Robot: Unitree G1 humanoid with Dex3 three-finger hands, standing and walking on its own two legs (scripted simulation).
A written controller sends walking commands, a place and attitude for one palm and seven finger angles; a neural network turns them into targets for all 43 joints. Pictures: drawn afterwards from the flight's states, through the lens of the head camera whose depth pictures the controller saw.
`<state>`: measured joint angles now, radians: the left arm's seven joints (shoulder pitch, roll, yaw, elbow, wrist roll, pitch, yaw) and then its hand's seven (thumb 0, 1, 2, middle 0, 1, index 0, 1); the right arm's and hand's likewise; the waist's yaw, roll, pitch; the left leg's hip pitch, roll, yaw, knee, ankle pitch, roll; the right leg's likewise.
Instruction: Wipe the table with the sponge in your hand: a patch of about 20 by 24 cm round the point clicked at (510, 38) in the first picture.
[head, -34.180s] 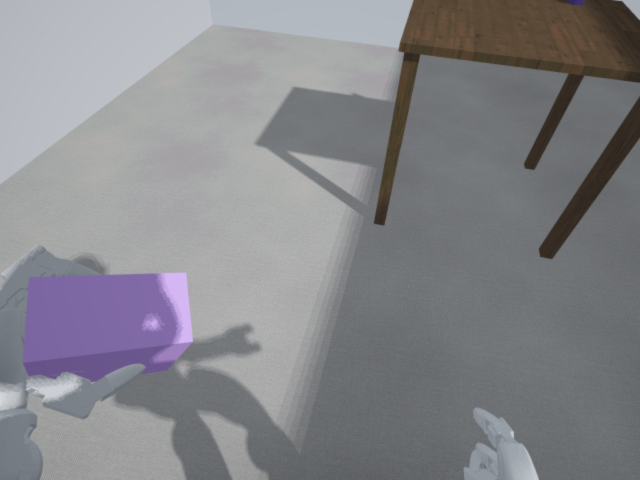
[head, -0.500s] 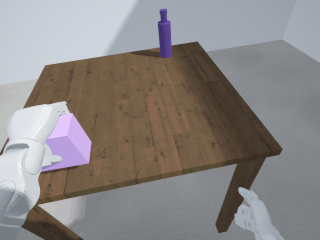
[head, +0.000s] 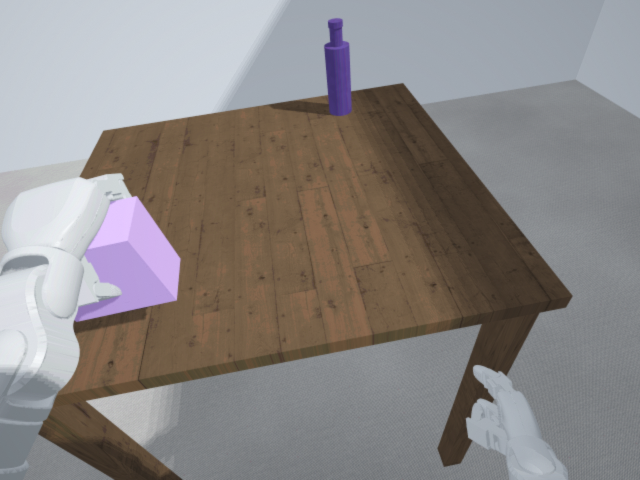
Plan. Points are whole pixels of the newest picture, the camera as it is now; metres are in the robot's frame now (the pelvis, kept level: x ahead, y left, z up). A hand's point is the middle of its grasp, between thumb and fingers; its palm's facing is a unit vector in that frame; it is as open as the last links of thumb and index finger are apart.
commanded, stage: lift the sponge slowly off the table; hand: left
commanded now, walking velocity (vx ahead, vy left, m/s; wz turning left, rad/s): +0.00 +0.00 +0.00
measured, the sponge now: (114, 271) +0.27 +0.31 +0.15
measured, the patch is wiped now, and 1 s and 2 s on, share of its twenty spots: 0.90 0.90 0.90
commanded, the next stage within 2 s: bring the sponge back beside the body in 0.38 s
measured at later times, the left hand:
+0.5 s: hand (104, 230) +0.28 +0.29 +0.21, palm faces +0.14 -0.05 -0.99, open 10.4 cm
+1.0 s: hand (94, 270) +0.24 +0.29 +0.19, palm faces +0.12 -0.09 -0.99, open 10.4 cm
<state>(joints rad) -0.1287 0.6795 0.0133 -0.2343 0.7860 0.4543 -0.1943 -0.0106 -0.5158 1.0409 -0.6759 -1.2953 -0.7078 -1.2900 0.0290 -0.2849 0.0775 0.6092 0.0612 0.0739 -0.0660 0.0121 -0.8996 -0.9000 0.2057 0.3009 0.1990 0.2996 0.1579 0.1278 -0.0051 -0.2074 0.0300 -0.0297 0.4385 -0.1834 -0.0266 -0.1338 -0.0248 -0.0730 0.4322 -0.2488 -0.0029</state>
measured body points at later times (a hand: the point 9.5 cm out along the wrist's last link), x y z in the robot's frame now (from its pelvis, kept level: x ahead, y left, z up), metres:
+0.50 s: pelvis +0.00 +0.00 +0.00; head +0.00 -0.06 +0.45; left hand +0.26 +0.29 +0.27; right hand +0.26 -0.20 -0.08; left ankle +0.04 +0.14 -0.74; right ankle -0.01 -0.12 -0.74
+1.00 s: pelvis +0.00 +0.01 +0.00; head -0.01 -0.04 +0.45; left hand +0.23 +0.30 +0.24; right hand +0.26 -0.18 -0.07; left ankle +0.04 +0.14 -0.74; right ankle -0.01 -0.12 -0.74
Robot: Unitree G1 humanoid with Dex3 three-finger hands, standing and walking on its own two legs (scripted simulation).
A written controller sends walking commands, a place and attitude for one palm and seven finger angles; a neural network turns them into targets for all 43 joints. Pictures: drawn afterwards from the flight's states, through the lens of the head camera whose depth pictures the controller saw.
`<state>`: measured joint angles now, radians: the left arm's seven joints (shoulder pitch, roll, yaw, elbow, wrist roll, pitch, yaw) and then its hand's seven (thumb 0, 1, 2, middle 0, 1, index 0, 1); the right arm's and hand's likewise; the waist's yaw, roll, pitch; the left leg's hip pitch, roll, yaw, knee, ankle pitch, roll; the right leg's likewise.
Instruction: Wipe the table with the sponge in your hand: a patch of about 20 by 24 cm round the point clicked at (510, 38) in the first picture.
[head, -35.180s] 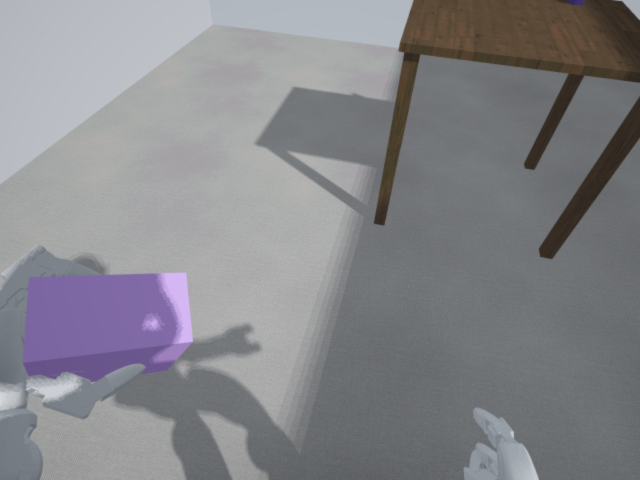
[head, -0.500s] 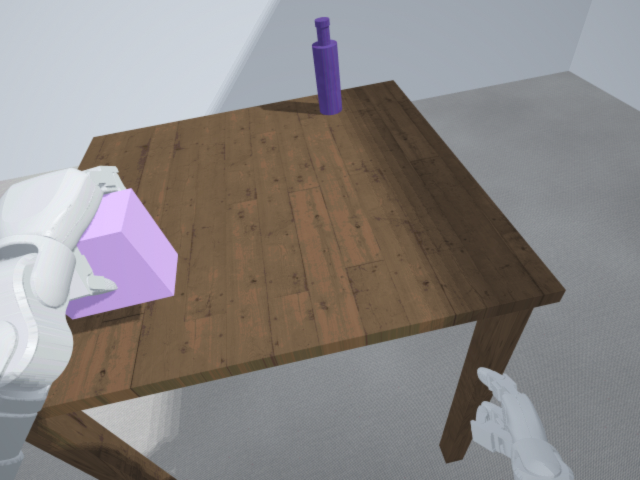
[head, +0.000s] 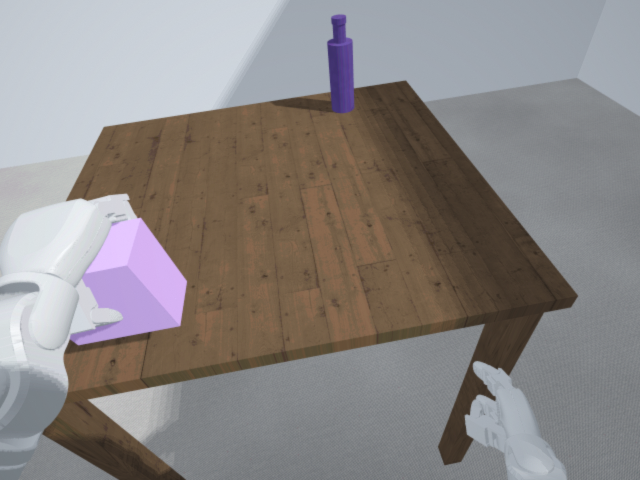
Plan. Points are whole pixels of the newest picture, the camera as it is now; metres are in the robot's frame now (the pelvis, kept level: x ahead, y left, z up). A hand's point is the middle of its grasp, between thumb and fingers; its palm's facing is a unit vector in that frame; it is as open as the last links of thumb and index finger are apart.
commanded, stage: bring the sponge back beside the body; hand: left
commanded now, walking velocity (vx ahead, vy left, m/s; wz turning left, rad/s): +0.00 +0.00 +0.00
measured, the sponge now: (117, 294) +0.24 +0.29 +0.14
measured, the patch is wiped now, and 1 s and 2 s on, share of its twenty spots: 0.90 0.90 0.90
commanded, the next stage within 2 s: step back with the hand held close in 1.06 s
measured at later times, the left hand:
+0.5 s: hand (100, 309) +0.20 +0.27 +0.17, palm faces +0.13 -0.10 -0.99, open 10.4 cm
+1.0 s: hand (89, 313) +0.19 +0.27 +0.19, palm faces +0.17 -0.05 -0.98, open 10.4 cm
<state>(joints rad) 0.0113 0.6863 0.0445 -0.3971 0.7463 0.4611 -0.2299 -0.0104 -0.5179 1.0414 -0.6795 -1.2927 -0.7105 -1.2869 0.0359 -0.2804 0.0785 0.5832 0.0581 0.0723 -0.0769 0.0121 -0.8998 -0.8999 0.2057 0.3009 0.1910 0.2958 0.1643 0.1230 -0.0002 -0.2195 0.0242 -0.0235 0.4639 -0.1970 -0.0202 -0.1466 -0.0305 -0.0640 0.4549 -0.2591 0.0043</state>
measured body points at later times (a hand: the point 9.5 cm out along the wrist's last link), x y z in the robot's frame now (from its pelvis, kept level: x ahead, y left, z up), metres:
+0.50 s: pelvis -0.01 -0.01 +0.00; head -0.03 -0.05 +0.45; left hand +0.19 +0.27 +0.23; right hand +0.26 -0.19 -0.06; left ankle +0.04 +0.13 -0.74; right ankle -0.01 -0.12 -0.74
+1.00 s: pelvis -0.01 -0.01 +0.00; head -0.04 -0.06 +0.44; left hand +0.17 +0.26 +0.24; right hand +0.25 -0.20 -0.07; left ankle +0.04 +0.13 -0.74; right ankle -0.01 -0.12 -0.74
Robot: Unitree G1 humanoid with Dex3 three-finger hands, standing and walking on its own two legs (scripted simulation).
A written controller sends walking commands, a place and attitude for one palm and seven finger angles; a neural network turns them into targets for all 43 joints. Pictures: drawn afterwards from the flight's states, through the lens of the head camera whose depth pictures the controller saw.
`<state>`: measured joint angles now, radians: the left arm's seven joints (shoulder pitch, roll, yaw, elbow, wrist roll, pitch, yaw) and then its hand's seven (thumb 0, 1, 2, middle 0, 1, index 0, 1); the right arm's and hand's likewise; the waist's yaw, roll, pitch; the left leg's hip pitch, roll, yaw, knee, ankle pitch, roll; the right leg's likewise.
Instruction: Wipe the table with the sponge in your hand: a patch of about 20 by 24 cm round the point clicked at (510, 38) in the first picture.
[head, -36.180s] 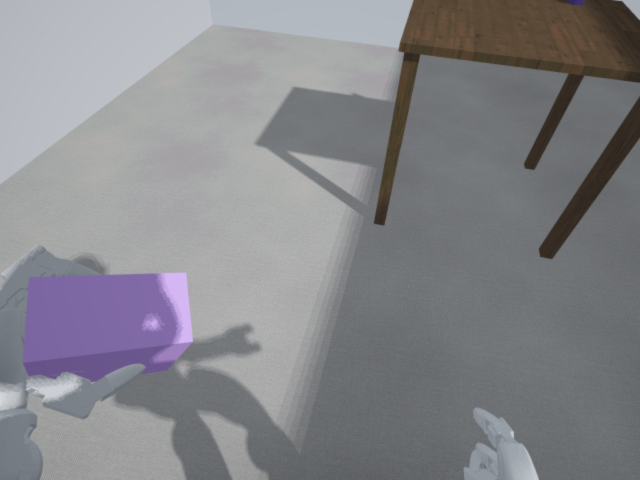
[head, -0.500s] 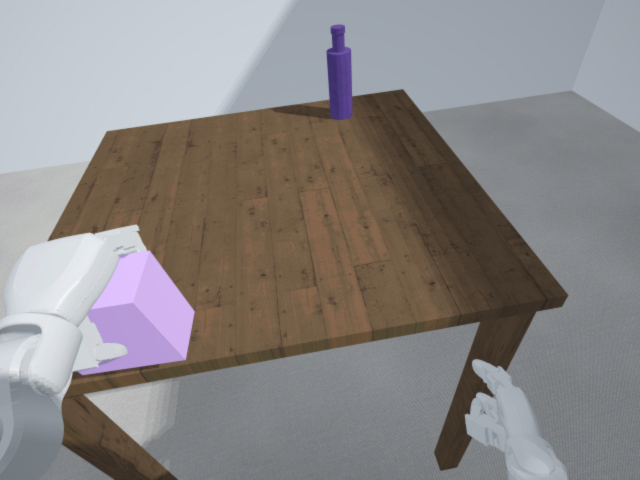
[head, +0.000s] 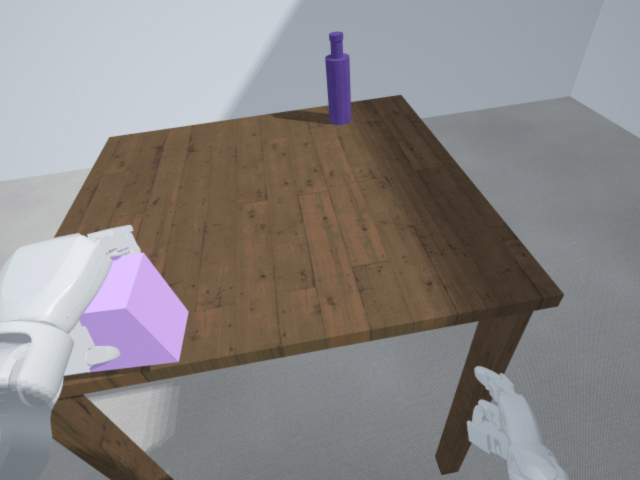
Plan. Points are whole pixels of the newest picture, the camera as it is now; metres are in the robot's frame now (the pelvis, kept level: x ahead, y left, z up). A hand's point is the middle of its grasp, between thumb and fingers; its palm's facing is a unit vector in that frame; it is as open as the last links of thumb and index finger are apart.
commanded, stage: bring the sponge back beside the body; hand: left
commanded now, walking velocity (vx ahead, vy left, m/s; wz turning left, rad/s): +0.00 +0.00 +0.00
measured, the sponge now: (115, 325) +0.20 +0.28 +0.14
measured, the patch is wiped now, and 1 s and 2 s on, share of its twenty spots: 0.90 0.90 0.90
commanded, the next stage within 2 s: step back with the hand held close in 0.06 s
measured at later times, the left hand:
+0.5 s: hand (128, 259) +0.22 +0.24 +0.23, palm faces +0.37 -0.83 -0.43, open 10.4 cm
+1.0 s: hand (14, 311) +0.14 +0.28 +0.24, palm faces +0.54 -0.77 -0.34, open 10.4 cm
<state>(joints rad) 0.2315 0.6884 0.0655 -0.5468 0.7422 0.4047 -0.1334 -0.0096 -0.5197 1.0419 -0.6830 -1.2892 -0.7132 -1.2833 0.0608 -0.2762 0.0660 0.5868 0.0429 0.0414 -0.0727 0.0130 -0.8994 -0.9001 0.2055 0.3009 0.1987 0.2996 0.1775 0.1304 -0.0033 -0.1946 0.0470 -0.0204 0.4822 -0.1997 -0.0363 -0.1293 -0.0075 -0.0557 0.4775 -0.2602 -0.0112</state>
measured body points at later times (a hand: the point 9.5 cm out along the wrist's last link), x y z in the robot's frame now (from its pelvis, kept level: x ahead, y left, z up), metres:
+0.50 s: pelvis +0.00 +0.02 -0.01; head +0.02 +0.04 +0.44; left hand +0.20 +0.28 +0.25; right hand +0.16 -0.22 -0.09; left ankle +0.03 +0.13 -0.74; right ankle +0.01 -0.11 -0.74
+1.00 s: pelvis -0.07 +0.03 -0.01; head -0.07 +0.05 +0.44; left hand +0.10 +0.32 +0.26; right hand +0.12 -0.20 -0.08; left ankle +0.03 +0.13 -0.74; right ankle -0.05 -0.10 -0.72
